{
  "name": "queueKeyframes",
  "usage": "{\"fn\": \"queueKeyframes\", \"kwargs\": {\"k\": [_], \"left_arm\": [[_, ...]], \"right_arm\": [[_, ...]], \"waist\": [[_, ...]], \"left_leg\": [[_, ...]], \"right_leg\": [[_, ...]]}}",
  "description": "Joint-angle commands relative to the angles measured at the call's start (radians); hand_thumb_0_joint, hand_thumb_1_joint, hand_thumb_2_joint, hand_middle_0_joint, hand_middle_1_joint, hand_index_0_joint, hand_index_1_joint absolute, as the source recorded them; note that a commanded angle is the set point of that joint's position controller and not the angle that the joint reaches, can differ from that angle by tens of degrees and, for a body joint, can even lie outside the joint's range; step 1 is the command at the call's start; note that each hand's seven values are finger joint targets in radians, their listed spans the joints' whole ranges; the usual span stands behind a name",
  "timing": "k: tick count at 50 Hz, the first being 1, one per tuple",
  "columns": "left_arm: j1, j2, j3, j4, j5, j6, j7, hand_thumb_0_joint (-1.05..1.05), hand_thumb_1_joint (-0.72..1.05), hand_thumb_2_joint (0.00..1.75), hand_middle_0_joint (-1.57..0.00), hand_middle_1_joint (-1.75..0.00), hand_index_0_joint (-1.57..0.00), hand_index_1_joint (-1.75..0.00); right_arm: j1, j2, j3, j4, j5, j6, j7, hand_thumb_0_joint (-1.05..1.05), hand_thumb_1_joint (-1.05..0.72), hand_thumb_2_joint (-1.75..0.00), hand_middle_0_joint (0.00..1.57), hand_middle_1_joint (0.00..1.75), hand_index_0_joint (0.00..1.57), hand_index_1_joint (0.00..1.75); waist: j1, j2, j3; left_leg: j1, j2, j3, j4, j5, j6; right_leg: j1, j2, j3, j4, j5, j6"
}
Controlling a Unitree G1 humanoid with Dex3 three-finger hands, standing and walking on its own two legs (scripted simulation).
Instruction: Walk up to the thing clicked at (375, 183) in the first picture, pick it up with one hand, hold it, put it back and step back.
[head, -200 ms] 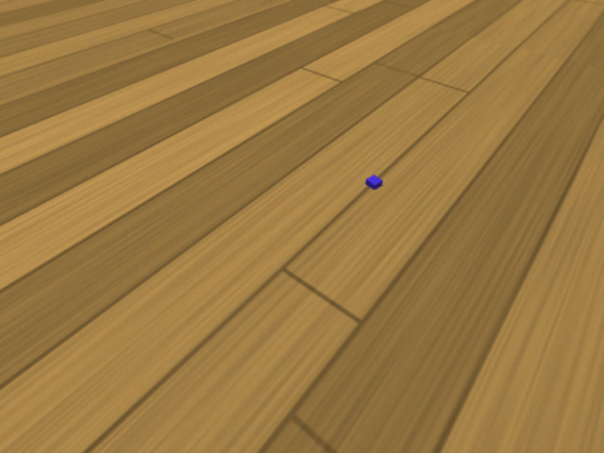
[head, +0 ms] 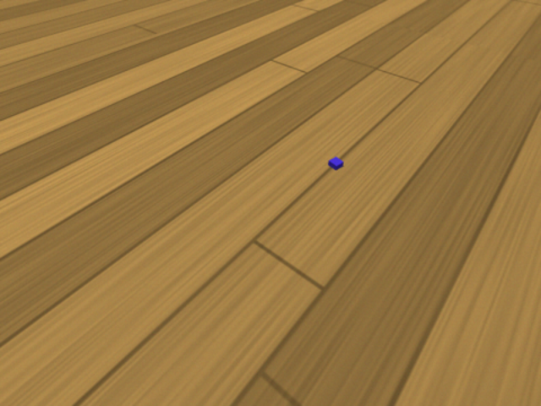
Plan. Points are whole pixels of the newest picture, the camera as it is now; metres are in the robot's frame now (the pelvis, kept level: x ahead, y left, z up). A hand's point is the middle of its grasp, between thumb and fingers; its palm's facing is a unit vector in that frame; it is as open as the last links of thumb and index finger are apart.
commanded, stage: stand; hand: left
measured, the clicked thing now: (335, 163) +1.54 -0.37 -0.77
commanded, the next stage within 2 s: walk up in 0.92 s
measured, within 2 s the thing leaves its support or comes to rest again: neither
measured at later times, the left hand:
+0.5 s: hand out of the picture +0.08 +0.25 -0.16, palm faces -0.02 -0.94 -0.34, open 7.4 cm
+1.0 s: hand out of the picture +0.08 +0.25 -0.16, palm faces -0.06 -0.94 -0.32, open 7.4 cm
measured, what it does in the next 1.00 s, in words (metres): stands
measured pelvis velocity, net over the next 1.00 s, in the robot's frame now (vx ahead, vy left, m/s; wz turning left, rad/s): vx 0.01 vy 0.00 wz -0.05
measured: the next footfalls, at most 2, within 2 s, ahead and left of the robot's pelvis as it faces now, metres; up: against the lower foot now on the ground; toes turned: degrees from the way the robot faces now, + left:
right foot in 1.24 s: +0.16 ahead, -0.23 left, +0.00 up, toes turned -15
left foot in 1.62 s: +0.39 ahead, -0.02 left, +0.00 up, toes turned -11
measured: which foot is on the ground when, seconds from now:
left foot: down 0.00-1.00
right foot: down 0.00-0.96, up 0.98-1.00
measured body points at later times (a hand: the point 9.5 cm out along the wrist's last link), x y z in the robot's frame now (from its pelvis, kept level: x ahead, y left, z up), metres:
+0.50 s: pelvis +0.00 +0.00 +0.00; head +0.02 +0.00 +0.45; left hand +0.08 +0.30 -0.13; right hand +0.08 -0.30 -0.13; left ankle +0.00 +0.12 -0.75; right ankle -0.01 -0.12 -0.75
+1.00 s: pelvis +0.01 +0.00 +0.00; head +0.01 +0.00 +0.45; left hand +0.09 +0.30 -0.13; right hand +0.08 -0.31 -0.13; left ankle +0.00 +0.12 -0.75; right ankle -0.01 -0.12 -0.73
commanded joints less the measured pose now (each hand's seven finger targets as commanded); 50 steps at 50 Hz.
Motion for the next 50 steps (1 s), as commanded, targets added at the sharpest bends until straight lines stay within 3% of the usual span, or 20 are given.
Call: {"fn": "queueKeyframes", "kwargs": {"k": [1,10,33,45,46,47,48,49,50], "left_arm": [[-0.035,0.204,0.043,-0.06,0.001,-0.025,0.016,0.0,0.9,0.9,-0.2,-0.3,-0.2,-0.3],[-0.034,0.205,0.041,-0.056,-0.003,-0.019,0.014,0.0,0.9,0.9,-0.2,-0.3,-0.2,-0.3],[-0.023,0.208,0.041,-0.06,-0.001,-0.022,0.018,0.0,0.9,0.9,-0.2,-0.3,-0.2,-0.3],[-0.023,0.215,0.044,-0.059,0.0,-0.021,0.018,0.0,0.9,0.9,-0.2,-0.3,-0.2,-0.3],[0.016,0.312,0.12,-0.159,0.027,-0.019,-0.023,0.0,0.9,0.9,-0.2,-0.3,-0.2,-0.3],[-0.059,0.282,0.114,-0.171,0.032,-0.01,-0.042,0.0,0.9,0.9,-0.2,-0.3,-0.2,-0.3],[-0.151,0.246,0.113,-0.219,0.033,-0.005,-0.057,0.0,0.9,0.9,-0.2,-0.3,-0.2,-0.3],[-0.167,0.246,0.113,-0.254,0.041,-0.004,-0.063,0.0,0.9,0.9,-0.2,-0.3,-0.2,-0.3],[-0.133,0.256,0.115,-0.25,0.036,-0.01,-0.068,0.0,0.9,0.9,-0.2,-0.3,-0.2,-0.3]], "right_arm": [[-0.032,-0.213,-0.045,-0.061,-0.004,-0.028,-0.012,0.0,-0.9,-0.9,0.2,0.3,0.2,0.3],[-0.037,-0.209,-0.042,-0.057,-0.003,-0.028,-0.014,0.0,-0.9,-0.9,0.2,0.3,0.2,0.3],[-0.03,-0.213,-0.041,-0.056,-0.003,-0.025,-0.013,0.0,-0.9,-0.9,0.2,0.3,0.2,0.3],[-0.025,-0.214,-0.039,-0.056,-0.004,-0.025,-0.013,0.0,-0.9,-0.9,0.2,0.3,0.2,0.3],[0.05,-0.338,-0.122,-0.128,-0.03,-0.055,-0.001,0.0,-0.9,-0.9,0.2,0.3,0.2,0.3],[0.109,-0.36,-0.142,-0.102,-0.036,-0.065,0.003,0.0,-0.9,-0.9,0.2,0.3,0.2,0.3],[0.155,-0.389,-0.163,-0.108,-0.034,-0.07,0.001,0.0,-0.9,-0.9,0.2,0.3,0.2,0.3],[0.153,-0.401,-0.171,-0.136,-0.034,-0.079,0.002,0.0,-0.9,-0.9,0.2,0.3,0.2,0.3],[0.125,-0.389,-0.166,-0.155,-0.032,-0.087,0.002,0.0,-0.9,-0.9,0.2,0.3,0.2,0.3]], "waist": [[0.006,0.019,-0.095],[0.007,0.012,-0.067],[0.006,0.007,-0.087],[0.005,0.003,-0.079],[-0.029,-0.034,-0.164],[-0.076,0.045,-0.084],[-0.124,0.174,0.003],[-0.12,0.145,0.049],[-0.085,0.07,0.051]], "left_leg": [[0.011,0.119,-0.089,-0.042,0.162,0.037],[0.005,0.116,-0.096,-0.06,0.154,0.028],[0.019,0.117,-0.092,-0.051,0.18,0.034],[0.012,0.117,-0.097,-0.061,0.163,0.031],[0.153,0.117,-0.089,0.031,-0.313,0.1],[0.246,0.178,-0.16,-0.017,-0.489,0.143],[0.223,0.335,-0.341,-0.157,-0.594,0.212],[0.176,0.455,-0.416,-0.205,-0.55,0.268],[0.106,0.448,-0.406,-0.216,-0.516,0.262]], "right_leg": [[0.023,-0.125,0.094,-0.048,0.168,-0.033],[0.006,-0.117,0.086,-0.048,0.125,-0.03],[0.024,-0.129,0.089,-0.056,0.171,-0.029],[0.026,-0.128,0.085,-0.062,0.146,-0.03],[-0.136,-0.058,0.124,0.047,-0.296,-0.065],[-0.403,-0.038,0.079,0.157,-0.392,-0.057],[-0.563,-0.01,0.022,0.427,-0.287,-0.034],[-0.657,-0.072,0.088,0.543,-0.275,-0.031],[-0.626,-0.105,0.134,0.588,-0.241,-0.031]]}}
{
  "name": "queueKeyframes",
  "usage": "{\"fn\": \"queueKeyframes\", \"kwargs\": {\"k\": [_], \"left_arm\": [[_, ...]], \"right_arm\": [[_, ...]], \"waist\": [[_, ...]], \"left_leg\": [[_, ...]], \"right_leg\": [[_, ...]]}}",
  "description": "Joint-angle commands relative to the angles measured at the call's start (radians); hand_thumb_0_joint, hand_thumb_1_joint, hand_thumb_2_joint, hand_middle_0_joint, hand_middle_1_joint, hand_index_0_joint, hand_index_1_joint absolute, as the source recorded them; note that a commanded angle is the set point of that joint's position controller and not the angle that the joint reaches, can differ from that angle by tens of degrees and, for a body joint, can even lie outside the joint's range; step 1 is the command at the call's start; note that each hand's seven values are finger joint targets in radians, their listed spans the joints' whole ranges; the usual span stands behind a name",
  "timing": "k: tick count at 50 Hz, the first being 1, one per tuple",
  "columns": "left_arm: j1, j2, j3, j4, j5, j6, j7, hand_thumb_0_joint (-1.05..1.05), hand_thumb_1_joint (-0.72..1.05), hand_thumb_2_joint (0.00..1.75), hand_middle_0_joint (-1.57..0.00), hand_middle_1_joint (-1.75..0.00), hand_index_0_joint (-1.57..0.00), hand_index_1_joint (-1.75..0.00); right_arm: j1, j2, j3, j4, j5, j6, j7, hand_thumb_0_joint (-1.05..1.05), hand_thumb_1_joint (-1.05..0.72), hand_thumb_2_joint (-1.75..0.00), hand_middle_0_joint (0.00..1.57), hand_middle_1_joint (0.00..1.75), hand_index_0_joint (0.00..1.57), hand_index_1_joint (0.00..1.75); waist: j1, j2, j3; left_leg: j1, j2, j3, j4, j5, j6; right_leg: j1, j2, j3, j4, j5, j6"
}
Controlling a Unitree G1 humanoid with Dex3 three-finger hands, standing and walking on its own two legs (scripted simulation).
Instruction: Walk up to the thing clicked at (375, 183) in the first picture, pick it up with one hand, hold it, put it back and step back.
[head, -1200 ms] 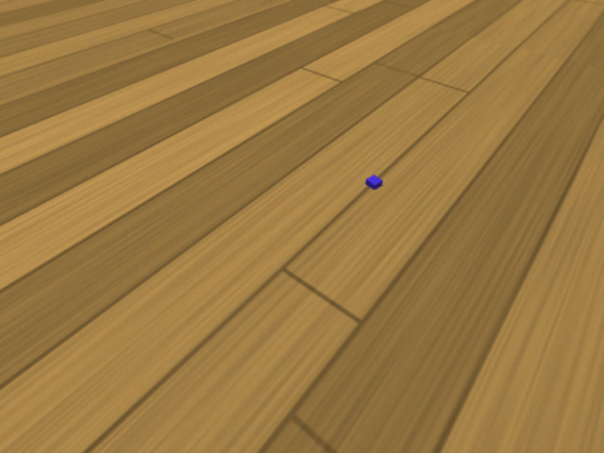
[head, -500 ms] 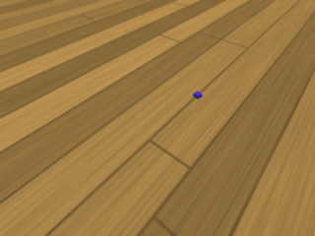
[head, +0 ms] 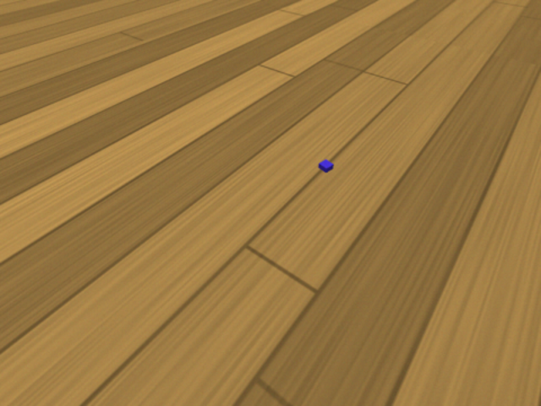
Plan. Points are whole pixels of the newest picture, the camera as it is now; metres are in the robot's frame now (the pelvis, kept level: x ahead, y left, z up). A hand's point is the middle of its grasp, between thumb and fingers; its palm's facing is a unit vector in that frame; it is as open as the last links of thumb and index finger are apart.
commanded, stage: walk up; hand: left
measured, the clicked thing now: (325, 166) +1.54 -0.30 -0.76
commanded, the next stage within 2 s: none
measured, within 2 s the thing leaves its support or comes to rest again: neither
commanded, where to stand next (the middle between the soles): +1.10 -0.39 m, yaw -20 degrees
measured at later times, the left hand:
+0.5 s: hand (191, 376) +0.23 +0.16 -0.14, palm faces -0.18 -0.92 -0.35, open 7.4 cm
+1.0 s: hand (263, 208) +0.62 +0.04 -0.13, palm faces -0.40 -0.83 -0.40, open 7.4 cm
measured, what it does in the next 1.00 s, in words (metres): walks ahead, turning right: right foot, then left foot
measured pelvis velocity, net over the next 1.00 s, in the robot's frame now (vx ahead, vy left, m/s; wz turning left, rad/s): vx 0.39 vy -0.17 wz -0.33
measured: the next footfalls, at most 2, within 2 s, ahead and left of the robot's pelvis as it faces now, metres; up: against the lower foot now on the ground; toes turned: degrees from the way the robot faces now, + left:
right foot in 0.24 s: +0.16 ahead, -0.23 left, +0.00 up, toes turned -12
left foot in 0.62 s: +0.38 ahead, +0.00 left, +0.00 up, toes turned -8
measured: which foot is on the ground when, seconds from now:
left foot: down 0.00-0.26, up 0.28-0.60, down 0.62-1.00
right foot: up 0.00-0.22, down 0.24-0.64, up 0.66-0.96, down 0.98-1.00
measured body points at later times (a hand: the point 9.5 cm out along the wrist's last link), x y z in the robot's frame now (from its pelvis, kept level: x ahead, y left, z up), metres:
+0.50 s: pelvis +0.15 -0.10 -0.01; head +0.16 -0.12 +0.44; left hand +0.24 +0.21 -0.12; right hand +0.19 -0.44 -0.12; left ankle +0.26 +0.02 -0.70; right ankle +0.12 -0.22 -0.74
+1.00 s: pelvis +0.39 -0.17 -0.03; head +0.41 -0.19 +0.42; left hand +0.64 +0.08 -0.11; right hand +0.28 -0.49 -0.14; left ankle +0.35 +0.00 -0.74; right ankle +0.45 -0.32 -0.75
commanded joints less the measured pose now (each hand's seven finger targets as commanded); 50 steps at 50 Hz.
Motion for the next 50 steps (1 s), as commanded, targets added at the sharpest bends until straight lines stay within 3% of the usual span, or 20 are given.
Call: {"fn": "queueKeyframes", "kwargs": {"k": [1,9,11,12,13,14,16,20,27,30,31,32,33,35,38,41,43,48,49,50], "left_arm": [[-0.135,0.244,0.074,-0.18,0.006,-0.039,-0.028,0.0,0.9,0.9,-0.2,-0.3,-0.2,-0.3],[0.009,0.236,0.095,-0.165,-0.001,-0.04,-0.07,0.0,0.9,0.9,-0.2,-0.3,-0.2,-0.3],[0.172,0.262,0.114,-0.119,0.004,-0.051,-0.051,0.0,0.9,0.9,-0.2,-0.3,-0.2,-0.3],[0.31,0.325,0.139,-0.088,0.006,-0.065,-0.029,0.0,0.9,0.9,-0.2,-0.3,-0.2,-0.3],[0.365,0.434,0.159,-0.119,0.002,-0.074,-0.011,0.0,0.9,0.9,-0.2,-0.3,-0.2,-0.3],[0.266,0.461,0.147,-0.161,-0.014,-0.076,-0.013,0.0,0.9,0.9,-0.2,-0.3,-0.2,-0.3],[0.115,0.4,0.127,-0.205,-0.038,-0.077,-0.001,0.0,0.9,0.9,-0.2,-0.3,-0.2,-0.3],[0.087,0.333,0.102,-0.23,-0.028,-0.092,0.002,0.0,0.9,0.9,-0.2,-0.3,-0.2,-0.3],[0.071,0.331,0.098,-0.288,-0.019,-0.105,0.002,0.0,0.9,0.9,-0.2,-0.3,-0.2,-0.3],[0.057,0.282,0.077,-0.304,-0.013,-0.103,0.003,0.0,0.9,0.9,-0.2,-0.3,-0.2,-0.3],[0.108,0.218,0.059,-0.303,-0.016,-0.103,0.004,0.0,0.9,0.9,-0.2,-0.3,-0.2,-0.3],[0.147,0.157,0.041,-0.31,-0.033,-0.103,0.012,0.0,0.9,0.9,-0.2,-0.3,-0.2,-0.3],[0.15,0.265,0.055,-0.29,-0.022,-0.1,0.028,0.0,0.9,0.9,-0.2,-0.3,-0.2,-0.3],[0.132,0.299,0.061,-0.258,-0.036,-0.104,0.023,0.0,0.9,0.9,-0.2,-0.3,-0.2,-0.3],[0.126,0.264,0.06,-0.242,-0.038,-0.098,-0.002,0.0,0.9,0.9,-0.2,-0.3,-0.2,-0.3],[0.041,0.23,0.053,-0.282,-0.034,-0.09,-0.023,0.0,0.9,0.9,-0.2,-0.3,-0.2,-0.3],[-0.002,0.221,0.054,-0.291,-0.028,-0.09,-0.032,0.0,0.9,0.9,-0.2,-0.3,-0.2,-0.3],[0.146,0.26,0.087,-0.226,-0.026,-0.092,-0.019,0.0,0.9,0.9,-0.2,-0.3,-0.2,-0.3],[0.254,0.316,0.114,-0.202,-0.022,-0.1,-0.005,0.0,0.9,0.9,-0.2,-0.3,-0.2,-0.3],[0.304,0.408,0.133,-0.226,-0.024,-0.111,0.012,0.0,0.9,0.9,-0.2,-0.3,-0.2,-0.3]], "right_arm": [[0.06,-0.356,-0.118,-0.116,-0.008,-0.057,-0.019,0.0,-0.9,-0.9,0.2,0.3,0.2,0.3],[-0.054,-0.346,-0.121,-0.192,-0.025,-0.051,0.007,0.0,-0.9,-0.9,0.2,0.3,0.2,0.3],[-0.056,-0.32,-0.108,-0.196,-0.023,-0.036,0.008,0.0,-0.9,-0.9,0.2,0.3,0.2,0.3],[-0.018,-0.247,-0.082,-0.2,-0.021,-0.028,0.009,0.0,-0.9,-0.9,0.2,0.3,0.2,0.3],[-0.035,-0.185,-0.052,-0.259,0.001,-0.033,0.014,0.0,-0.9,-0.9,0.2,0.3,0.2,0.3],[-0.054,-0.28,-0.075,-0.257,-0.002,-0.03,0.009,0.0,-0.9,-0.9,0.2,0.3,0.2,0.3],[-0.004,-0.325,-0.09,-0.203,0.016,-0.027,0.018,0.0,-0.9,-0.9,0.2,0.3,0.2,0.3],[0.103,-0.292,-0.089,-0.177,0.007,-0.022,0.041,0.0,-0.9,-0.9,0.2,0.3,0.2,0.3],[0.061,-0.269,-0.107,-0.24,-0.001,-0.04,0.053,0.0,-0.9,-0.9,0.2,0.3,0.2,0.3],[0.244,-0.293,-0.13,-0.196,-0.006,-0.06,0.035,0.0,-0.9,-0.9,0.2,0.3,0.2,0.3],[0.368,-0.347,-0.15,-0.176,-0.014,-0.071,0.02,0.0,-0.9,-0.9,0.2,0.3,0.2,0.3],[0.372,-0.416,-0.156,-0.204,-0.02,-0.082,0.01,0.0,-0.9,-0.9,0.2,0.3,0.2,0.3],[0.269,-0.439,-0.16,-0.233,0.018,-0.079,0.014,0.0,-0.9,-0.9,0.2,0.3,0.2,0.3],[0.174,-0.364,-0.126,-0.259,0.023,-0.079,0.013,0.0,-0.9,-0.9,0.2,0.3,0.2,0.3],[0.175,-0.326,-0.102,-0.254,0.017,-0.084,0.01,0.0,-0.9,-0.9,0.2,0.3,0.2,0.3],[0.188,-0.344,-0.105,-0.267,0.009,-0.085,0.01,0.0,-0.9,-0.9,0.2,0.3,0.2,0.3],[0.189,-0.345,-0.104,-0.266,0.012,-0.081,0.012,0.0,-0.9,-0.9,0.2,0.3,0.2,0.3],[0.159,-0.305,-0.086,-0.287,0.021,-0.053,0.01,0.0,-0.9,-0.9,0.2,0.3,0.2,0.3],[0.209,-0.252,-0.063,-0.292,0.022,-0.052,0.01,0.0,-0.9,-0.9,0.2,0.3,0.2,0.3],[0.246,-0.185,-0.036,-0.315,0.026,-0.049,0.012,0.0,-0.9,-0.9,0.2,0.3,0.2,0.3]], "waist": [[-0.057,0.063,0.032],[0.021,0.15,0.04],[0.102,-0.016,-0.02],[0.166,-0.253,-0.068],[0.179,-0.464,-0.041],[0.123,-0.261,0.001],[0.041,-0.078,0.05],[0.0,-0.148,0.071],[-0.003,-0.079,0.043],[-0.109,0.043,-0.028],[-0.161,0.25,-0.108],[-0.13,0.356,-0.083],[-0.091,0.216,-0.058],[-0.039,0.103,0.045],[-0.03,0.166,0.044],[-0.041,0.179,0.029],[-0.049,0.178,0.007],[0.063,0.004,-0.098],[0.118,-0.164,-0.159],[0.118,-0.341,-0.191]], "left_leg": [[0.127,0.412,-0.402,-0.255,-0.445,0.215],[-0.155,0.234,0.012,-0.1,-0.341,0.121],[-0.25,0.185,0.09,0.203,-0.289,0.096],[-0.4,0.087,0.142,0.548,-0.244,0.061],[-0.64,-0.043,0.092,0.792,-0.38,0.01],[-0.592,0.032,-0.055,0.836,-0.316,-0.006],[-0.549,0.116,-0.082,0.814,-0.153,0.0],[-0.39,0.12,-0.047,0.584,-0.068,-0.011],[-0.184,0.093,0.006,0.277,0.05,-0.026],[0.154,0.029,0.039,0.178,0.003,0.001],[0.295,0.136,-0.133,0.04,-0.215,0.047],[0.328,0.408,-0.647,-0.154,-0.397,0.128],[0.2,0.481,-0.775,-0.213,-0.473,0.232],[0.058,0.389,-0.474,-0.165,-0.336,0.216],[-0.014,0.302,-0.198,-0.133,0.044,0.186],[0.005,0.3,-0.089,-0.112,0.213,0.214],[-0.003,0.262,-0.028,-0.075,0.233,0.179],[-0.165,0.188,0.079,0.264,0.212,0.099],[-0.295,0.131,0.096,0.536,0.118,0.069],[-0.508,0.012,0.083,0.778,-0.271,0.023]], "right_leg": [[-0.469,-0.125,0.12,0.343,-0.035,-0.009],[-0.032,-0.07,-0.103,0.067,0.107,0.016],[0.19,-0.017,-0.135,-0.016,0.117,0.005],[0.355,-0.026,-0.011,-0.112,-0.069,-0.029],[0.349,-0.279,0.536,-0.392,-0.376,-0.128],[0.188,-0.403,0.791,-0.493,-0.528,-0.234],[0.114,-0.325,0.573,-0.443,-0.442,-0.201],[-0.037,-0.205,0.283,-0.411,-0.2,-0.174],[-0.131,-0.192,0.186,-0.336,-0.106,-0.168],[-0.268,-0.128,0.116,-0.015,0.079,-0.125],[-0.342,-0.031,0.029,0.341,0.152,-0.088],[-0.562,0.115,0.043,0.564,-0.124,-0.031],[-0.534,0.045,0.137,0.649,-0.143,-0.052],[-0.493,-0.037,0.14,0.599,-0.014,-0.032],[-0.375,-0.075,0.078,0.408,0.019,0.004],[-0.33,-0.088,0.012,0.232,0.036,0.014],[-0.249,-0.071,-0.028,0.097,0.133,0.0],[0.204,0.024,-0.108,-0.057,0.239,-0.034],[0.371,-0.034,0.018,-0.114,0.097,-0.062],[0.458,-0.316,0.506,-0.247,-0.1,-0.16]]}}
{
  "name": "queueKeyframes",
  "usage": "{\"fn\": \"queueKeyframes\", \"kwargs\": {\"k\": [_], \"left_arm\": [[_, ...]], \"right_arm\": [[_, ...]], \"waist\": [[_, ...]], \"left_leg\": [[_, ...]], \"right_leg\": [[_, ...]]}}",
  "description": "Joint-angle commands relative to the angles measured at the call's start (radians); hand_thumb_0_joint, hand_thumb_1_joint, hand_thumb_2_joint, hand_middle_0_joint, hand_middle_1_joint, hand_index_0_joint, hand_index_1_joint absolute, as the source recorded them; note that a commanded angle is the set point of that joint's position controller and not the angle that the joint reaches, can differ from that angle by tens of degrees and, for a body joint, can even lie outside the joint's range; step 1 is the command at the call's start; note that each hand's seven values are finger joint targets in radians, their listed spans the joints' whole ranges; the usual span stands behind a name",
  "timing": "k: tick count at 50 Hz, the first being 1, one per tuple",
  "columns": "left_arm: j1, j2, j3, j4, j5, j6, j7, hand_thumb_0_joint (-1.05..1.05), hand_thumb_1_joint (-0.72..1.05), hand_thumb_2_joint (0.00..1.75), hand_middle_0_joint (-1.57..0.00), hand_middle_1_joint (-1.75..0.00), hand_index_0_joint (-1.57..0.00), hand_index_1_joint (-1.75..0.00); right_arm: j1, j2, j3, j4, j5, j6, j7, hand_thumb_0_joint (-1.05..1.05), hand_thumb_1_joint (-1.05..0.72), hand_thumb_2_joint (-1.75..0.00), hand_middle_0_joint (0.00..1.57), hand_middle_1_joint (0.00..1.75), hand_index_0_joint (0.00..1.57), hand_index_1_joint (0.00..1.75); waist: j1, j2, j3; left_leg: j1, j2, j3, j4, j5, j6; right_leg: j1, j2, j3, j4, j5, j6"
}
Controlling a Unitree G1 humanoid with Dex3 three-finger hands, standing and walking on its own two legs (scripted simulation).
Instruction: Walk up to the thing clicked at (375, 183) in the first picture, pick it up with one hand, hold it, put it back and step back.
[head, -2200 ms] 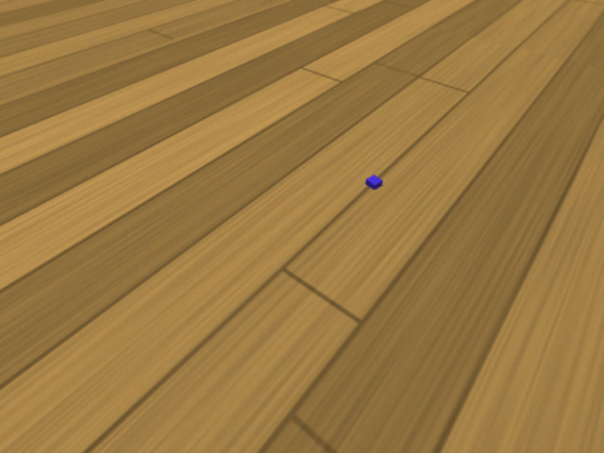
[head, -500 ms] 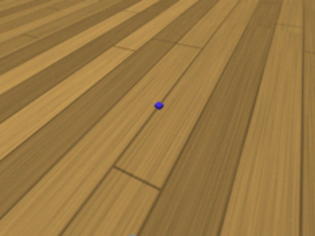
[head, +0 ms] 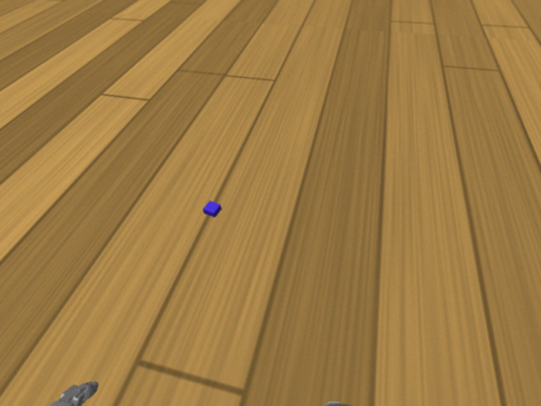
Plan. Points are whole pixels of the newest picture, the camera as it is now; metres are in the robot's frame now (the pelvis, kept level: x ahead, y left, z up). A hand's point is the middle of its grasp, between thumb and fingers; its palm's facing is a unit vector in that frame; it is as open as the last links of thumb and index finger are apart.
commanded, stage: walk up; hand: left
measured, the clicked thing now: (212, 209) +1.13 +0.26 -0.74
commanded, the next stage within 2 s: none
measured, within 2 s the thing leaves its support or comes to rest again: neither
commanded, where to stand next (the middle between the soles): +0.74 +0.03 m, yaw -1 degrees
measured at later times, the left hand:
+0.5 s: hand (98, 366) +0.26 +0.32 -0.14, palm faces -0.08 -0.93 -0.36, open 7.4 cm
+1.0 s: hand (145, 245) +0.48 +0.26 -0.10, palm faces -0.04 -0.91 -0.42, open 7.4 cm
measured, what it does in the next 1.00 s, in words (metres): walks ahead: left foot, then right foot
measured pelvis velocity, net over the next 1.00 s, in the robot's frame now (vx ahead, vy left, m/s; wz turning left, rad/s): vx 0.40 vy -0.02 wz -0.03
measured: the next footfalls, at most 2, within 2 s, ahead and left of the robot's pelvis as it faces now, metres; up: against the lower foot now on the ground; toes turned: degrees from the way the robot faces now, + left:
left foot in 0.38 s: +0.33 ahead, +0.16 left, +0.00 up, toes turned +4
right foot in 0.78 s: +0.47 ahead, -0.13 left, +0.00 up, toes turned -7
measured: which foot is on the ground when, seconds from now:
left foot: down 0.00-0.00, up 0.02-0.36, down 0.38-0.80, up 0.82-1.00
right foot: down 0.00-0.40, up 0.42-0.76, down 0.78-1.00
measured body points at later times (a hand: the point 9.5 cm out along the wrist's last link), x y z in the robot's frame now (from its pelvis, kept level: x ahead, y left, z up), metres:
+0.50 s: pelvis +0.22 +0.03 +0.00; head +0.23 +0.05 +0.45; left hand +0.26 +0.36 -0.12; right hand +0.29 -0.29 -0.08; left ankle +0.29 +0.15 -0.72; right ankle +0.16 -0.10 -0.65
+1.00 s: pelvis +0.40 -0.02 +0.02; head +0.42 -0.05 +0.47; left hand +0.48 +0.30 -0.07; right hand +0.46 -0.34 -0.11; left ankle +0.45 +0.13 -0.66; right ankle +0.43 -0.13 -0.72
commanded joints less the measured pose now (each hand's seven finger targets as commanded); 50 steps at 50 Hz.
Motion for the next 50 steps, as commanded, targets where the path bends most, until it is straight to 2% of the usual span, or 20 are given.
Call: {"fn": "queueKeyframes", "kwargs": {"k": [1,3,6,10,14,18,19,20,21,22,26,31,35,38,39,40,41,43,46,50], "left_arm": [[0.275,0.353,0.106,-0.019,-0.016,-0.034,0.048,0.0,0.9,0.9,-0.2,-0.3,-0.2,-0.3],[0.159,0.3,0.09,-0.045,-0.036,-0.032,0.059,0.0,0.9,0.9,-0.2,-0.3,-0.2,-0.3],[0.109,0.236,0.066,-0.053,-0.025,-0.041,0.062,0.0,0.9,0.9,-0.2,-0.3,-0.2,-0.3],[0.117,0.247,0.074,-0.073,-0.007,-0.054,0.057,0.0,0.9,0.9,-0.2,-0.3,-0.2,-0.3],[0.109,0.255,0.068,-0.084,-0.008,-0.055,0.054,0.0,0.9,0.9,-0.2,-0.3,-0.2,-0.3],[0.095,0.21,0.041,-0.083,0.0,-0.046,0.054,0.0,0.9,0.9,-0.2,-0.3,-0.2,-0.3],[0.133,0.151,0.023,-0.085,0.0,-0.046,0.054,0.0,0.9,0.9,-0.2,-0.3,-0.2,-0.3],[0.178,0.105,0.013,-0.085,-0.02,-0.042,0.058,0.0,0.9,0.9,-0.2,-0.3,-0.2,-0.3],[0.149,0.213,0.034,-0.061,-0.008,-0.034,0.077,0.0,0.9,0.9,-0.2,-0.3,-0.2,-0.3],[0.131,0.235,0.03,-0.047,-0.01,-0.034,0.078,0.0,0.9,0.9,-0.2,-0.3,-0.2,-0.3],[0.206,0.197,0.034,0.013,-0.013,-0.023,0.053,0.0,0.9,0.9,-0.2,-0.3,-0.2,-0.3],[0.104,0.172,0.042,-0.016,0.001,-0.012,0.024,0.0,0.9,0.9,-0.2,-0.3,-0.2,-0.3],[0.082,0.152,0.048,-0.008,-0.001,-0.022,0.023,0.0,0.9,0.9,-0.2,-0.3,-0.2,-0.3],[0.198,0.181,0.066,0.032,0.004,-0.038,0.042,0.0,0.9,0.9,-0.2,-0.3,-0.2,-0.3],[0.287,0.234,0.089,0.051,0.008,-0.047,0.055,0.0,0.9,0.9,-0.2,-0.3,-0.2,-0.3],[0.326,0.331,0.105,0.028,0.006,-0.056,0.068,0.0,0.9,0.9,-0.2,-0.3,-0.2,-0.3],[0.284,0.342,0.097,0.018,-0.007,-0.051,0.067,0.0,0.9,0.9,-0.2,-0.3,-0.2,-0.3],[0.191,0.279,0.081,-0.006,-0.021,-0.049,0.073,0.0,0.9,0.9,-0.2,-0.3,-0.2,-0.3],[0.145,0.235,0.063,-0.024,-0.014,-0.054,0.075,0.0,0.9,0.9,-0.2,-0.3,-0.2,-0.3],[0.162,0.236,0.07,-0.049,-0.004,-0.057,0.072,0.0,0.9,0.9,-0.2,-0.3,-0.2,-0.3]], "right_arm": [[-0.062,-0.201,-0.048,-0.129,0.004,-0.021,-0.019,0.0,-0.9,-0.9,0.2,0.3,0.2,0.3],[-0.086,-0.208,-0.052,-0.095,0.01,-0.014,-0.025,0.0,-0.9,-0.9,0.2,0.3,0.2,0.3],[-0.017,-0.184,-0.05,-0.052,0.003,-0.006,-0.004,0.0,-0.9,-0.9,0.2,0.3,0.2,0.3],[-0.077,-0.167,-0.057,-0.071,-0.01,-0.009,0.023,0.0,-0.9,-0.9,0.2,0.3,0.2,0.3],[-0.149,-0.147,-0.064,-0.095,-0.014,-0.026,0.031,0.0,-0.9,-0.9,0.2,0.3,0.2,0.3],[0.025,-0.192,-0.094,-0.033,-0.017,-0.041,0.016,0.0,-0.9,-0.9,0.2,0.3,0.2,0.3],[0.131,-0.25,-0.113,-0.014,-0.023,-0.048,0.004,0.0,-0.9,-0.9,0.2,0.3,0.2,0.3],[0.132,-0.318,-0.121,-0.049,-0.025,-0.056,-0.002,0.0,-0.9,-0.9,0.2,0.3,0.2,0.3],[0.075,-0.336,-0.125,-0.066,0.007,-0.051,0.0,0.0,-0.9,-0.9,0.2,0.3,0.2,0.3],[0.017,-0.298,-0.114,-0.076,0.01,-0.047,-0.005,0.0,-0.9,-0.9,0.2,0.3,0.2,0.3],[-0.07,-0.226,-0.073,-0.094,0.008,-0.051,-0.011,0.0,-0.9,-0.9,0.2,0.3,0.2,0.3],[-0.061,-0.25,-0.079,-0.11,0.004,-0.047,-0.004,0.0,-0.9,-0.9,0.2,0.3,0.2,0.3],[-0.082,-0.242,-0.074,-0.12,0.007,-0.04,0.0,0.0,-0.9,-0.9,0.2,0.3,0.2,0.3],[-0.083,-0.19,-0.052,-0.128,0.006,-0.024,-0.003,0.0,-0.9,-0.9,0.2,0.3,0.2,0.3],[-0.049,-0.132,-0.031,-0.136,0.007,-0.024,-0.004,0.0,-0.9,-0.9,0.2,0.3,0.2,0.3],[-0.033,-0.087,-0.013,-0.157,0.009,-0.02,-0.004,0.0,-0.9,-0.9,0.2,0.3,0.2,0.3],[-0.087,-0.195,-0.043,-0.134,0.0,-0.008,-0.018,0.0,-0.9,-0.9,0.2,0.3,0.2,0.3],[-0.073,-0.197,-0.048,-0.087,0.017,-0.003,-0.017,0.0,-0.9,-0.9,0.2,0.3,0.2,0.3],[0.003,-0.171,-0.049,-0.039,0.007,0.003,-0.002,0.0,-0.9,-0.9,0.2,0.3,0.2,0.3],[-0.086,-0.146,-0.052,-0.066,-0.01,0.009,0.021,0.0,-0.9,-0.9,0.2,0.3,0.2,0.3]], "waist": [[0.194,-0.249,-0.205],[0.14,-0.088,-0.06],[0.077,-0.136,-0.007],[0.092,-0.154,-0.025],[0.096,-0.152,-0.033],[-0.02,-0.001,-0.098],[-0.072,0.202,-0.148],[-0.045,0.315,-0.124],[-0.026,0.174,-0.083],[0.002,0.064,-0.038],[0.062,0.145,-0.023],[0.038,0.155,0.003],[0.056,0.128,-0.025],[0.129,-0.006,-0.109],[0.175,-0.193,-0.147],[0.175,-0.341,-0.146],[0.176,-0.206,-0.096],[0.13,-0.096,-0.018],[0.08,-0.17,-0.036],[0.107,-0.172,-0.021]], "left_leg": [[-0.606,-0.089,-0.135,0.611,-0.06,0.057],[-0.583,-0.019,-0.21,0.601,0.065,0.059],[-0.462,-0.005,-0.184,0.441,0.149,0.054],[-0.431,-0.004,-0.142,0.18,0.155,0.025],[-0.313,-0.021,-0.117,0.012,0.28,0.028],[0.084,-0.109,-0.065,-0.063,0.238,0.063],[0.195,0.013,-0.257,-0.201,0.039,0.113],[0.233,0.27,-0.748,-0.413,-0.144,0.201],[0.13,0.332,-0.845,-0.431,-0.191,0.29],[0.052,0.295,-0.706,-0.412,-0.129,0.287],[-0.105,0.147,-0.328,-0.392,0.191,0.219],[-0.139,0.151,-0.284,-0.422,0.057,0.263],[-0.165,0.117,-0.223,-0.339,0.148,0.223],[-0.248,0.047,-0.135,-0.057,0.271,0.167],[-0.383,-0.031,-0.078,0.213,0.213,0.126],[-0.604,-0.153,-0.07,0.456,-0.046,0.071],[-0.625,-0.115,-0.18,0.534,-0.086,0.07],[-0.597,-0.068,-0.255,0.512,0.052,0.071],[-0.487,-0.051,-0.211,0.385,0.14,0.048],[-0.466,-0.041,-0.153,0.187,0.169,0.023]], "right_leg": [[0.571,-0.376,0.784,-0.335,-0.349,-0.257],[0.383,-0.313,0.559,-0.322,-0.199,-0.242],[0.19,-0.195,0.324,-0.33,-0.125,-0.187],[0.168,-0.195,0.245,-0.333,-0.176,-0.217],[0.121,-0.197,0.209,-0.302,-0.204,-0.192],[-0.062,-0.124,0.116,-0.009,-0.103,-0.117],[-0.141,-0.041,0.036,0.319,-0.059,-0.073],[-0.348,0.104,0.025,0.532,-0.328,-0.014],[-0.34,0.04,0.124,0.615,-0.372,-0.028],[-0.329,0.003,0.156,0.63,-0.301,-0.026],[-0.154,-0.065,0.092,0.426,-0.177,0.004],[-0.105,-0.077,0.033,0.166,-0.126,0.025],[0.04,-0.029,-0.016,0.015,-0.03,0.013],[0.336,0.03,-0.044,-0.09,-0.048,-0.005],[0.479,-0.07,0.131,-0.172,-0.221,-0.039],[0.541,-0.357,0.63,-0.36,-0.406,-0.139],[0.446,-0.425,0.738,-0.374,-0.431,-0.243],[0.34,-0.323,0.491,-0.358,-0.321,-0.204],[0.254,-0.229,0.253,-0.339,-0.113,-0.175],[0.234,-0.234,0.177,-0.347,-0.119,-0.205]]}}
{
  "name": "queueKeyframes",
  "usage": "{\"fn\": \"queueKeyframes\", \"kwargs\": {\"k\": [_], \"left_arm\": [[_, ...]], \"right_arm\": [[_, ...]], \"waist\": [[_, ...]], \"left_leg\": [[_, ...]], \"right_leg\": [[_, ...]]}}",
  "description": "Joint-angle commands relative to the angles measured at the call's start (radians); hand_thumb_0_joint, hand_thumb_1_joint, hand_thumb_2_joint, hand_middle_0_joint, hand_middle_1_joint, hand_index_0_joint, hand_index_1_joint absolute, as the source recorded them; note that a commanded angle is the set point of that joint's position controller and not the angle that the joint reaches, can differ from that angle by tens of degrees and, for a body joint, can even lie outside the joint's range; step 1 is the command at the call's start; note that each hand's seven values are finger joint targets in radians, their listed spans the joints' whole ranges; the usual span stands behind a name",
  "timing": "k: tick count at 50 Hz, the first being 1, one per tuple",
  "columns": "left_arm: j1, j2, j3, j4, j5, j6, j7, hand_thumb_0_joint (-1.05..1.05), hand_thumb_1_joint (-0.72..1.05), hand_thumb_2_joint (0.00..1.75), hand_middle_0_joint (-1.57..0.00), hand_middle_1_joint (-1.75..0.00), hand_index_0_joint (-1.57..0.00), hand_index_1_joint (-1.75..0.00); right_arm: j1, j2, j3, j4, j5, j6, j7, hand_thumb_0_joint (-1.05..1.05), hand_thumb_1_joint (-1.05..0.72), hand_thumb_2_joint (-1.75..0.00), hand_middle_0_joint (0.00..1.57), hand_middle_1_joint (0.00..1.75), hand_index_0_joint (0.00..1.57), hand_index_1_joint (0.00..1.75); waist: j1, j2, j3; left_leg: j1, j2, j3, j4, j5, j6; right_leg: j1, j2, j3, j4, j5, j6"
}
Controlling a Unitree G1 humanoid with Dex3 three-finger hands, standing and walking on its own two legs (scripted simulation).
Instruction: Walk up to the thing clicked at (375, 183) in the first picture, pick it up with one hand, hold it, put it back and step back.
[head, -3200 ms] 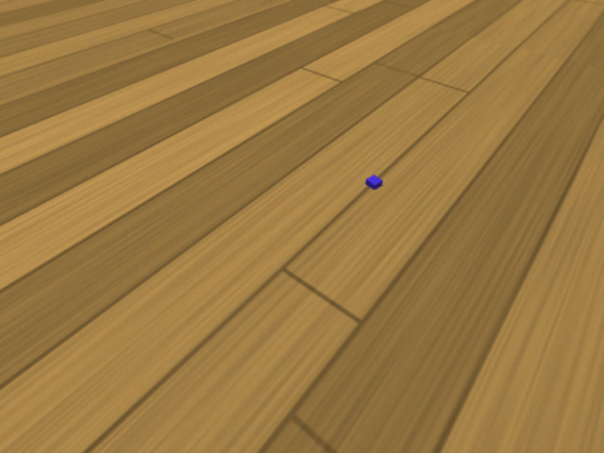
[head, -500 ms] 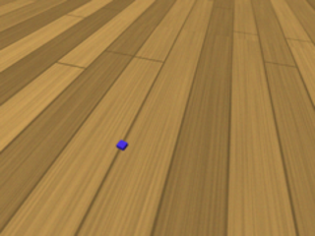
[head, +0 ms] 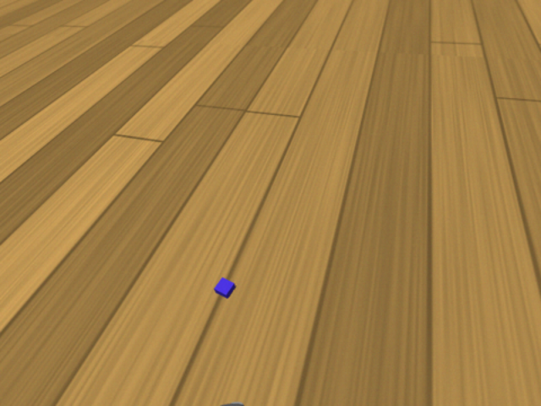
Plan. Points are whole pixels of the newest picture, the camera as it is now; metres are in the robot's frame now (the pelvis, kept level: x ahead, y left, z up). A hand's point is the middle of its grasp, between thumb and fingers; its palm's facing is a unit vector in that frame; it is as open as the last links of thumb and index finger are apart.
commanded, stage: walk up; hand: left
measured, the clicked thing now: (224, 287) +0.72 +0.29 -0.75
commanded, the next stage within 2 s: none
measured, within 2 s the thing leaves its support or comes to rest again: neither
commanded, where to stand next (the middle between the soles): +0.34 +0.05 m, yaw +0 degrees
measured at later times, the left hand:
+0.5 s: hand (116, 376) +0.22 +0.32 -0.15, palm faces -0.06 -0.93 -0.35, open 7.4 cm
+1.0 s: hand (141, 318) +0.34 +0.31 -0.16, palm faces +0.00 -0.93 -0.38, open 7.4 cm
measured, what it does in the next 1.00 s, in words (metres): walks ahead: left foot, then right foot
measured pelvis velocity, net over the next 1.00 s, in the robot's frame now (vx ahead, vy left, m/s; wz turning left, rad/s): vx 0.27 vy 0.04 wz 0.01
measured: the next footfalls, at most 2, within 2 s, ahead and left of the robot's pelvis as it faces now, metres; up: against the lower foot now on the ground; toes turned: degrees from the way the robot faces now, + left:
left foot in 0.20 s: +0.22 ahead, +0.16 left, +0.00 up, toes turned +6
right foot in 0.62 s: +0.35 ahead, -0.09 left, +0.00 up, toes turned -1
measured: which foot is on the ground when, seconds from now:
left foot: up 0.00-0.18, down 0.20-0.64, up 0.66-0.90, down 0.92-1.00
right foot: down 0.00-0.24, up 0.26-0.60, down 0.62-1.00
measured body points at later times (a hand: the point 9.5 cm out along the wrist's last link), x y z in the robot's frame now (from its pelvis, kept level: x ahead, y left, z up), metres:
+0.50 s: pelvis +0.17 +0.04 +0.00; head +0.20 +0.05 +0.45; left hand +0.23 +0.37 -0.12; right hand +0.23 -0.28 -0.10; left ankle +0.18 +0.16 -0.74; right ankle +0.26 -0.11 -0.70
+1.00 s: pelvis +0.27 +0.04 -0.02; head +0.28 +0.04 +0.43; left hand +0.34 +0.36 -0.13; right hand +0.34 -0.28 -0.14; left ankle +0.32 +0.18 -0.74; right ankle +0.31 -0.09 -0.73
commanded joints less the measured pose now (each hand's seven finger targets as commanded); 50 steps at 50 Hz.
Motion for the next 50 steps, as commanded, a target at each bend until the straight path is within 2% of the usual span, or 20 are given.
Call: {"fn": "queueKeyframes", "kwargs": {"k": [1,7,10,11,12,13,17,23,27,29,30,31,32,33,38,42,45,47,48,50], "left_arm": [[0.057,0.298,0.102,-0.062,0.001,-0.025,0.026,0.0,0.9,0.9,-0.2,-0.3,-0.2,-0.3],[0.027,0.318,0.092,-0.078,0.0,-0.016,0.025,0.0,0.9,0.9,-0.2,-0.3,-0.2,-0.3],[0.034,0.262,0.063,-0.081,0.006,-0.007,0.026,0.0,0.9,0.9,-0.2,-0.3,-0.2,-0.3],[0.088,0.186,0.04,-0.091,-0.006,-0.007,0.026,0.0,0.9,0.9,-0.2,-0.3,-0.2,-0.3],[0.081,0.204,0.049,-0.086,-0.012,-0.002,0.034,0.0,0.9,0.9,-0.2,-0.3,-0.2,-0.3],[0.031,0.275,0.056,-0.067,0.0,0.007,0.049,0.0,0.9,0.9,-0.2,-0.3,-0.2,-0.3],[0.127,0.257,0.059,-0.001,-0.013,0.019,0.028,0.0,0.9,0.9,-0.2,-0.3,-0.2,-0.3],[0.019,0.215,0.062,-0.027,0.005,0.02,0.007,0.0,0.9,0.9,-0.2,-0.3,-0.2,-0.3],[0.023,0.181,0.057,-0.006,0.006,0.011,0.027,0.0,0.9,0.9,-0.2,-0.3,-0.2,-0.3],[0.082,0.184,0.06,0.022,0.008,0.002,0.042,0.0,0.9,0.9,-0.2,-0.3,-0.2,-0.3],[0.099,0.23,0.07,0.022,0.013,-0.004,0.051,0.0,0.9,0.9,-0.2,-0.3,-0.2,-0.3],[0.161,0.317,0.102,0.014,0.017,-0.01,0.053,0.0,0.9,0.9,-0.2,-0.3,-0.2,-0.3],[0.131,0.376,0.108,-0.001,0.003,-0.007,0.051,0.0,0.9,0.9,-0.2,-0.3,-0.2,-0.3],[0.096,0.37,0.105,-0.016,-0.001,0.0,0.052,0.0,0.9,0.9,-0.2,-0.3,-0.2,-0.3],[-0.013,0.282,0.071,-0.031,0.01,0.011,0.056,0.0,0.9,0.9,-0.2,-0.3,-0.2,-0.3],[-0.061,0.261,0.059,-0.027,0.012,0.025,0.059,0.0,0.9,0.9,-0.2,-0.3,-0.2,-0.3],[-0.123,0.224,0.036,-0.021,-0.007,0.049,0.056,0.0,0.9,0.9,-0.2,-0.3,-0.2,-0.3],[-0.107,0.153,0.014,-0.011,-0.02,0.063,0.053,0.0,0.9,0.9,-0.2,-0.3,-0.2,-0.3],[-0.079,0.188,0.022,0.029,-0.025,0.072,0.058,0.0,0.9,0.9,-0.2,-0.3,-0.2,-0.3],[-0.067,0.197,0.025,0.086,-0.011,0.067,0.055,0.0,0.9,0.9,-0.2,-0.3,-0.2,-0.3]], "right_arm": [[-0.009,-0.152,-0.061,-0.077,-0.017,-0.023,0.012,0.0,-0.9,-0.9,0.2,0.3,0.2,0.3],[-0.059,-0.148,-0.076,-0.087,-0.016,-0.037,0.025,0.0,-0.9,-0.9,0.2,0.3,0.2,0.3],[0.115,-0.197,-0.097,-0.032,-0.019,-0.05,0.008,0.0,-0.9,-0.9,0.2,0.3,0.2,0.3],[0.199,-0.278,-0.119,-0.032,-0.029,-0.058,-0.006,0.0,-0.9,-0.9,0.2,0.3,0.2,0.3],[0.203,-0.338,-0.129,-0.059,-0.009,-0.06,-0.012,0.0,-0.9,-0.9,0.2,0.3,0.2,0.3],[0.166,-0.327,-0.13,-0.062,0.009,-0.053,-0.014,0.0,-0.9,-0.9,0.2,0.3,0.2,0.3],[0.018,-0.228,-0.083,-0.098,0.008,-0.061,-0.028,0.0,-0.9,-0.9,0.2,0.3,0.2,0.3],[0.045,-0.236,-0.082,-0.111,-0.004,-0.057,-0.023,0.0,-0.9,-0.9,0.2,0.3,0.2,0.3],[-0.01,-0.205,-0.058,-0.119,-0.002,-0.033,-0.031,0.0,-0.9,-0.9,0.2,0.3,0.2,0.3],[-0.027,-0.171,-0.042,-0.12,0.01,-0.019,-0.037,0.0,-0.9,-0.9,0.2,0.3,0.2,0.3],[-0.012,-0.128,-0.024,-0.121,0.018,-0.017,-0.041,0.0,-0.9,-0.9,0.2,0.3,0.2,0.3],[0.037,-0.087,-0.01,-0.142,0.019,-0.02,-0.036,0.0,-0.9,-0.9,0.2,0.3,0.2,0.3],[0.058,-0.134,-0.025,-0.118,0.011,-0.006,-0.044,0.0,-0.9,-0.9,0.2,0.3,0.2,0.3],[0.025,-0.193,-0.045,-0.096,-0.003,0.005,-0.056,0.0,-0.9,-0.9,0.2,0.3,0.2,0.3],[0.071,-0.153,-0.041,-0.012,-0.003,0.008,-0.043,0.0,-0.9,-0.9,0.2,0.3,0.2,0.3],[0.019,-0.117,-0.031,0.022,-0.002,0.01,-0.045,0.0,-0.9,-0.9,0.2,0.3,0.2,0.3],[0.025,-0.129,-0.038,0.059,-0.009,-0.001,-0.057,0.0,-0.9,-0.9,0.2,0.3,0.2,0.3],[-0.058,-0.204,-0.044,0.036,-0.021,-0.014,-0.063,0.0,-0.9,-0.9,0.2,0.3,0.2,0.3],[-0.134,-0.247,-0.043,0.026,-0.004,-0.014,-0.06,0.0,-0.9,-0.9,0.2,0.3,0.2,0.3],[-0.206,-0.195,-0.019,0.039,-0.001,-0.004,-0.056,0.0,-0.9,-0.9,0.2,0.3,0.2,0.3]], "waist": [[0.035,-0.219,-0.009],[0.005,-0.182,0.0],[-0.099,-0.029,-0.088],[-0.122,0.214,-0.155],[-0.124,0.25,-0.138],[-0.104,0.09,-0.076],[-0.014,0.09,-0.022],[-0.048,0.1,0.003],[-0.015,0.061,-0.031],[0.026,-0.004,-0.083],[0.043,-0.1,-0.124],[0.057,-0.32,-0.189],[0.047,-0.298,-0.164],[0.048,-0.213,-0.107],[-0.007,-0.251,-0.062],[-0.005,-0.274,-0.091],[-0.043,-0.187,-0.103],[-0.01,0.021,-0.078],[0.011,0.081,-0.063],[0.039,0.023,-0.029]], "left_leg": [[-0.089,0.038,0.007,-0.173,0.059,-0.015],[0.142,0.013,0.069,-0.34,0.159,0.003],[0.451,-0.04,0.067,-0.431,0.044,0.041],[0.582,0.158,-0.248,-0.574,-0.103,0.116],[0.614,0.359,-0.639,-0.71,-0.097,0.225],[0.48,0.379,-0.619,-0.687,-0.052,0.268],[0.296,0.214,-0.198,-0.674,0.117,0.18],[0.255,0.201,-0.116,-0.689,0.123,0.223],[0.19,0.17,-0.039,-0.519,0.43,0.19],[0.16,0.127,-0.003,-0.356,0.416,0.135],[0.118,0.075,0.034,-0.235,0.317,0.096],[-0.006,-0.01,0.079,0.003,0.005,0.056],[-0.114,-0.07,0.037,0.105,-0.247,0.034],[-0.143,-0.021,-0.022,0.175,-0.289,0.03],[-0.016,0.009,0.003,-0.017,-0.105,0.002],[0.15,-0.013,0.043,-0.226,-0.014,-0.01],[0.329,-0.026,0.041,-0.382,0.148,0.008],[0.257,0.177,-0.274,-0.593,0.068,0.064],[0.111,0.249,-0.343,-0.64,-0.056,0.145],[0.01,0.167,-0.217,-0.61,-0.114,0.094]], "right_leg": [[0.075,-0.23,0.207,-0.246,-0.008,-0.198],[-0.072,-0.228,0.15,-0.19,-0.102,-0.163],[-0.177,-0.15,0.064,0.152,0.098,-0.106],[-0.311,-0.052,-0.014,0.499,0.066,-0.039],[-0.488,0.072,0.018,0.622,-0.294,-0.016],[-0.473,0.001,0.136,0.689,-0.3,-0.025],[-0.331,-0.072,0.123,0.538,-0.114,-0.011],[-0.279,-0.069,0.054,0.284,-0.045,0.024],[-0.09,0.001,0.007,0.132,0.061,0.021],[0.075,0.035,0.006,0.008,0.164,0.006],[0.166,0.0,0.063,-0.047,0.168,-0.019],[0.267,-0.221,0.387,-0.131,0.062,-0.087],[0.254,-0.388,0.657,-0.216,-0.034,-0.225],[0.187,-0.413,0.687,-0.201,-0.096,-0.282],[0.001,-0.201,0.282,-0.158,0.073,-0.181],[-0.092,-0.185,0.206,-0.084,0.197,-0.162],[-0.23,-0.172,0.191,0.018,0.079,-0.105],[-0.249,-0.05,0.132,0.123,-0.128,-0.012],[-0.109,0.007,0.072,0.17,-0.234,0.0],[0.01,-0.014,0.099,0.07,-0.171,-0.01]]}}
